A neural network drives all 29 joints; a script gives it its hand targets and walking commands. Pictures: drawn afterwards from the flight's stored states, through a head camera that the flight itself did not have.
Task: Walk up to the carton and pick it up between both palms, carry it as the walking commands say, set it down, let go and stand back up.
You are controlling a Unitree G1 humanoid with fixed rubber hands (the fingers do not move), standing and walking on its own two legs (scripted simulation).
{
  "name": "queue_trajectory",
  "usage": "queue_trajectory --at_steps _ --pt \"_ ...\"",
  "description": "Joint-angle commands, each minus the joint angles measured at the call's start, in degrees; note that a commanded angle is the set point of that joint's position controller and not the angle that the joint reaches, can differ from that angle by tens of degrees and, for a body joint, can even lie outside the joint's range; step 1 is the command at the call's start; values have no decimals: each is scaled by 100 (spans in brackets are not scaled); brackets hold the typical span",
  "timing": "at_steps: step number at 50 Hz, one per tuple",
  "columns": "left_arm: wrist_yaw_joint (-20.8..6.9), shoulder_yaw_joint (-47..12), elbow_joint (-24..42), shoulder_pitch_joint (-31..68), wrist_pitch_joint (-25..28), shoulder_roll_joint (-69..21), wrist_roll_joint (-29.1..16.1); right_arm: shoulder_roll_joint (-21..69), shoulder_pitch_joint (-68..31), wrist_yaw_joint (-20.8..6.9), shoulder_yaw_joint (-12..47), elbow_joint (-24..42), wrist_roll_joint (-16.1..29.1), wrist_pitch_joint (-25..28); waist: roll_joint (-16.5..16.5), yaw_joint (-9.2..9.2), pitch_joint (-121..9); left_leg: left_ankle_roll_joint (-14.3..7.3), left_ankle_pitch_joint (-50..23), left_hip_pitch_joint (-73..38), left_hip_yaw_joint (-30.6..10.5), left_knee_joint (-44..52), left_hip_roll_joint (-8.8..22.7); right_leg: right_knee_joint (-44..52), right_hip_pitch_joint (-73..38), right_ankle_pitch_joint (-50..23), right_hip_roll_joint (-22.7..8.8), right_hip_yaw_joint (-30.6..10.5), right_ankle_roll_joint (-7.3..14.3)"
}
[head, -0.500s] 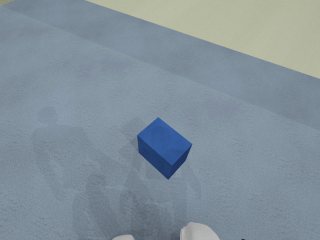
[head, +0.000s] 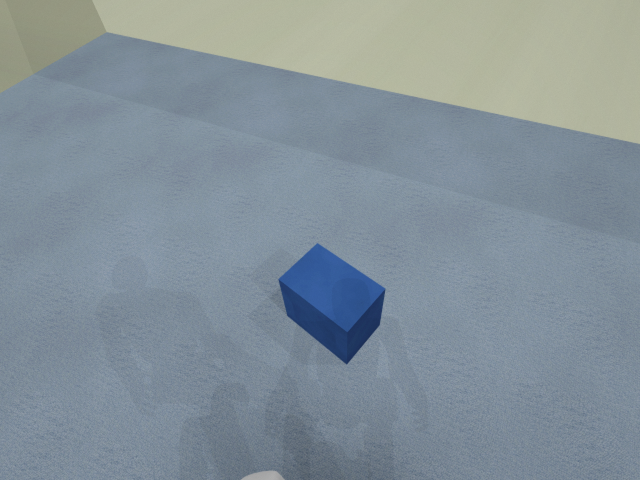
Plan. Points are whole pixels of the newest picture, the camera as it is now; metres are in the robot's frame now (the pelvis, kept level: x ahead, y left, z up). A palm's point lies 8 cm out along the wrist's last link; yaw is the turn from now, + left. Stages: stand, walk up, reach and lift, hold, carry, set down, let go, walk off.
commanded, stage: walk up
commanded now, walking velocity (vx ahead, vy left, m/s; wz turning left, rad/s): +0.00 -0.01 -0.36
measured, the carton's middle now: (332, 303) +0.69 -0.03 -0.65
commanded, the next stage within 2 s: none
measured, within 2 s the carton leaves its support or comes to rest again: neither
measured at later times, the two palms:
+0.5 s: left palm out of the picture +0.02 +0.23 -0.14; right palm out of the picture -0.06 -0.23 -0.16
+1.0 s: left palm out of the picture -0.11 +0.22 -0.16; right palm out of the picture -0.06 -0.22 -0.13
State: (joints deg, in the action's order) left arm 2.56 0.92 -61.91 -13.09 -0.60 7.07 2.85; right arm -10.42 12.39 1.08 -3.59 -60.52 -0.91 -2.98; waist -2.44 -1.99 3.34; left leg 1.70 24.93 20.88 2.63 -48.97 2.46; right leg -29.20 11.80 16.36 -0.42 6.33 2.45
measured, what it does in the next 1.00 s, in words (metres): walks backwards: left foot, then right foot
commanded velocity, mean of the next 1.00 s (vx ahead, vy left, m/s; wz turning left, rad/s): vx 0.00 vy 0.01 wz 0.01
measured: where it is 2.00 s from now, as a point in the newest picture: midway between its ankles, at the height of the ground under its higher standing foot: outside the picture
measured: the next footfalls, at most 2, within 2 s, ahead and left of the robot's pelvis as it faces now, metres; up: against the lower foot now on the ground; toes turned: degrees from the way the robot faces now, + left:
left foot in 0.12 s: +0.01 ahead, +0.13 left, +0.00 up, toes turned +3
right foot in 0.46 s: -0.03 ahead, -0.12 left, +0.00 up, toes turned -6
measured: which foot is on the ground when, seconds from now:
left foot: up 0.00-0.10, down 0.12-0.48, up 0.50-0.78, down 0.80-1.00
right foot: down 0.00-0.14, up 0.16-0.44, down 0.46-0.84, up 0.86-1.00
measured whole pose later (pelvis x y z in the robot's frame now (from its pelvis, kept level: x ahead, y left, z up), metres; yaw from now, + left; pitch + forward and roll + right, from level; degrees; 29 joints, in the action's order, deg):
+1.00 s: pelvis -0.10 +0.00 +0.00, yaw -2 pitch -1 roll +0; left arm 1.3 1.1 -62.7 -15.4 -1.9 9.7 2.0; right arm -6.2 9.0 2.2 -2.5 -59.6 -0.4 -0.5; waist 4.2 0.5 6.2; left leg -0.4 16.0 12.6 6.2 -30.0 2.3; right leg -45.9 18.6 27.7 -3.1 4.1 -1.7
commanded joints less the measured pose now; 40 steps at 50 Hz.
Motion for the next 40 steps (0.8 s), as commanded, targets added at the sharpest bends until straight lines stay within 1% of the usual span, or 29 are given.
queue_trajectory --at_steps 1,2,4,5,6,7,8,9,10,11,12,13,15,17,18,20,22,23,24,25,26,27,28,29,30,31,32,37,40 --pt "-50 194 255 -338 164 1410 -274 -519 -109 87 -80 420 136 162 1638 252 581 90 101 165 -30 759 -187 1192 79 -1587 -1536 -1751 496" --pt "-46 170 118 -436 161 1386 -263 -385 52 111 -63 276 107 167 1471 251 418 58 171 -88 -140 1070 -105 1161 -45 -2032 -1817 -1904 567" --pt "-75 163 185 -382 114 1273 -303 -353 393 124 -38 160 121 230 1194 75 296 -4 -591 -876 -93 2152 -125 981 301 -1940 -1568 -1675 337" --pt "-93 115 206 -375 135 1128 -295 -367 548 127 -68 83 104 276 993 18 102 -48 -1249 -1392 -273 2601 63 818 419 -1945 -1502 -1528 179" --pt "-122 95 256 -423 162 1018 -310 -571 683 149 -113 84 60 318 674 -15 -77 -150 -1418 -1890 -591 2743 418 516 726 -1730 -1263 -1292 28" --pt "-162 52 451 -329 205 817 -314 -977 885 175 -218 114 -44 356 -338 -80 -449 -396 -1857 -2524 -1426 3101 1346 -390 1340 -955 -808 -722 -191" --pt "-170 -40 655 -87 199 548 -264 -1212 600 176 -258 137 -21 317 -1159 -87 -91 -964 -2634 -1965 -1641 3392 2051 -1213 1582 658 -264 -70 -347" --pt "-146 -14 713 157 134 692 -278 -1101 427 164 -245 146 16 344 -1194 -171 35 -1256 -2967 -1533 -1482 3208 2094 -1982 1316 1106 -461 -202 -363" --pt "-141 95 632 73 50 799 -229 -800 455 252 -164 43 54 333 -986 -106 -60 -1256 -3494 -1463 -1279 3099 2083 -2416 1438 1297 -296 -135 -400" --pt "-40 224 119 73 -37 618 51 -121 86 209 21 298 124 397 -204 -352 -828 -1233 -3755 -1707 -767 2883 1843 -2463 1055 1335 -199 -719 -307" --pt "-7 215 254 -85 -59 558 21 -178 167 164 51 324 115 399 -770 -197 -578 -1108 -3628 -1171 -800 2927 1366 -2254 868 1400 -254 -611 -349" --pt "-25 248 360 14 -88 598 -54 -446 240 140 -6 246 97 396 -1206 -126 -323 -1122 -3940 -1047 -1116 2899 1365 -2291 1008 1547 -191 -558 -376" --pt "56 185 402 -83 -128 543 -131 -892 362 83 -197 172 4 378 -1426 -28 -307 -1211 -4611 -1346 -1272 2763 1418 -2140 1250 1590 -156 -341 -434" --pt "112 202 327 -91 -133 564 -133 -845 450 59 -238 181 22 393 -1100 -77 -534 -1143 -4654 -1741 -1421 2669 1417 -1615 1387 1275 -137 -224 -443" --pt "77 189 439 97 -109 548 -222 -846 456 86 -318 250 -24 400 -1362 64 -346 -1165 -4660 -1374 -1428 2765 1296 -1269 1351 935 -48 -53 -441" --pt "54 211 304 -87 -71 523 -220 -811 444 83 -343 255 24 391 -1136 186 -555 -955 -4517 -1152 -1084 2588 1172 -560 708 470 75 67 -385" --pt "5 248 213 -442 13 585 -173 -698 536 143 -350 281 86 330 -753 351 -764 -609 -3231 -594 -835 2384 884 576 -242 -495 -158 -28 -344" --pt "-13 344 239 -682 59 930 -125 -447 524 191 -305 319 118 296 -179 530 -868 -384 -1967 66 -634 2109 540 830 -932 -494 -834 -513 -190" --pt "-49 509 295 -831 66 1277 -26 -105 441 225 -249 504 213 278 1254 609 -814 -158 93 931 74 1064 -66 1318 -1313 -1133 -2180 -1760 226" --pt "28 414 143 -800 37 1322 66 9 243 182 -104 481 106 204 1715 308 -676 -131 1321 987 5 64 -118 1453 -800 -2063 -2609 -2017 747" --pt "24 379 196 -812 115 1578 -182 -494 -260 103 -165 585 100 100 1800 503 -222 60 701 1378 -11 -1293 92 1274 -947 -1931 -2604 -1748 785" --pt "-3 87 86 -792 211 850 -239 -132 -206 69 15 521 -19 183 1510 419 -149 22 181 530 -377 -336 277 1186 -422 -2148 -2016 -1602 609" --pt "-38 227 231 -609 239 1220 -269 -517 -450 85 -208 527 2 225 1623 403 354 -4 277 924 -319 -596 -35 1046 -87 -2548 -1820 -2102 528" --pt "16 68 150 -279 266 957 -293 -261 81 23 -117 290 -39 209 1478 154 268 -17 -55 338 -371 -523 295 1287 278 -2129 -1829 -1214 495" --pt "4 133 375 -7 254 1183 -307 -388 209 -16 -144 220 -64 177 1540 109 283 4 -129 488 -228 -597 78 1228 245 -1738 -1622 -1299 437" --pt "2 65 317 -19 248 1102 -274 -280 294 -20 -82 130 -96 153 1468 86 197 29 -120 266 -194 -257 63 1255 283 -1458 -1628 -1094 427" --pt "-28 109 394 -15 219 1179 -257 -357 84 -4 -98 235 -72 123 1576 155 211 32 -59 193 -42 11 -64 1277 329 -966 -1540 -1263 416" --pt "-50 99 212 -284 183 1114 -200 -196 131 65 7 187 11 104 1477 236 61 85 -189 -526 32 1180 -88 1240 233 -950 -1640 -1451 441" --pt "-106 74 169 -302 155 946 -227 -312 519 103 -13 111 32 227 1070 -4 21 9 -1301 -1610 -245 2611 95 842 735 -1062 -1363 -1235 61"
